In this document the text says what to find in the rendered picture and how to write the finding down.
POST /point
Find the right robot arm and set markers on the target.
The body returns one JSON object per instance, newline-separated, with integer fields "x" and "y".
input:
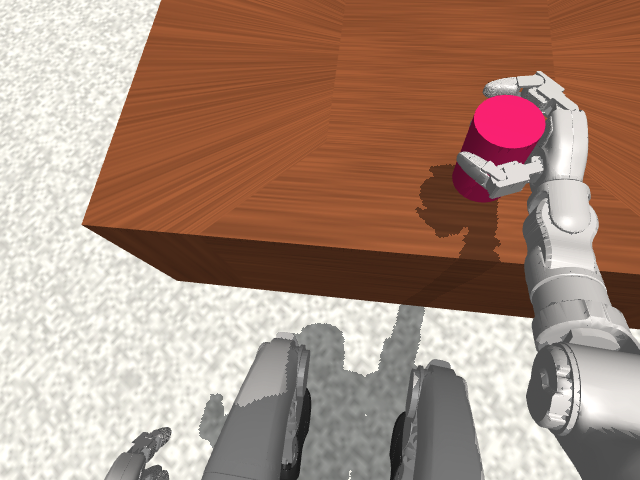
{"x": 585, "y": 379}

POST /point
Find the right robot hand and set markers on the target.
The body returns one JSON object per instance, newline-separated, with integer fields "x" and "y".
{"x": 561, "y": 152}

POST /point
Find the right robot foot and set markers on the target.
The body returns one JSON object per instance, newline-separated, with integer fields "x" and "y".
{"x": 396, "y": 446}

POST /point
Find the left robot foot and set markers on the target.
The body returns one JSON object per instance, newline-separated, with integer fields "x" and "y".
{"x": 291, "y": 471}

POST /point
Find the can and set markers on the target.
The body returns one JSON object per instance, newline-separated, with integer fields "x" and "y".
{"x": 504, "y": 128}

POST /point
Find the left robot hand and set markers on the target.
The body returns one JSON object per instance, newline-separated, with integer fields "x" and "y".
{"x": 130, "y": 465}

